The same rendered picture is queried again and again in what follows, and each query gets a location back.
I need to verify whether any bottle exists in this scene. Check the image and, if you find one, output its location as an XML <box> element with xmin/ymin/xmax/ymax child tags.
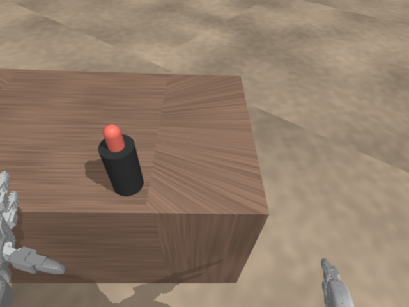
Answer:
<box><xmin>98</xmin><ymin>124</ymin><xmax>144</xmax><ymax>196</ymax></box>

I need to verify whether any left robot hand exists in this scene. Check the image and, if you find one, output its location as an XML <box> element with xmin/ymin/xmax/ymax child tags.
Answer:
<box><xmin>0</xmin><ymin>171</ymin><xmax>65</xmax><ymax>274</ymax></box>

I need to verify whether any right robot hand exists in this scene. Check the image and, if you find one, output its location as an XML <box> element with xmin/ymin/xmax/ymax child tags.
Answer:
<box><xmin>321</xmin><ymin>258</ymin><xmax>355</xmax><ymax>307</ymax></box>

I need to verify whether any left robot arm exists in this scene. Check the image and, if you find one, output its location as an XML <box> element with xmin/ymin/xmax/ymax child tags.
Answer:
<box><xmin>0</xmin><ymin>262</ymin><xmax>13</xmax><ymax>307</ymax></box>

